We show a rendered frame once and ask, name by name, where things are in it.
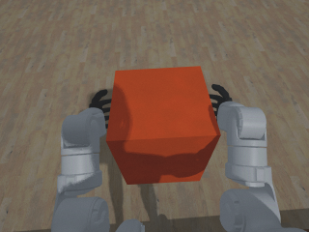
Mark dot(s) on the left robot forearm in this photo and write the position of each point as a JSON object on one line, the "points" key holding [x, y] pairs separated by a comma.
{"points": [[80, 173]]}

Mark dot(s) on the robot left upper arm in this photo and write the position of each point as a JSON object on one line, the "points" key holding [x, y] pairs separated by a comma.
{"points": [[82, 214]]}

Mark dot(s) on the robot left thigh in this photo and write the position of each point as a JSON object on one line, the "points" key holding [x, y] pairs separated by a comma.
{"points": [[131, 225]]}

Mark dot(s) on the right robot forearm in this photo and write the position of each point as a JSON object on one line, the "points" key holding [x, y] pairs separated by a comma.
{"points": [[246, 137]]}

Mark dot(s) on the robot left hand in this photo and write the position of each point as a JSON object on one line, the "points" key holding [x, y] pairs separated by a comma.
{"points": [[96, 103]]}

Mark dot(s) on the carton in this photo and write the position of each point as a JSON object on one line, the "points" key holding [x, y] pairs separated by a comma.
{"points": [[161, 127]]}

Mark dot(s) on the robot right upper arm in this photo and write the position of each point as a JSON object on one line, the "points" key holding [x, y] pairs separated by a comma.
{"points": [[250, 210]]}

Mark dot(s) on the robot right hand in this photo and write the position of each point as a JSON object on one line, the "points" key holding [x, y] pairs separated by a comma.
{"points": [[225, 97]]}

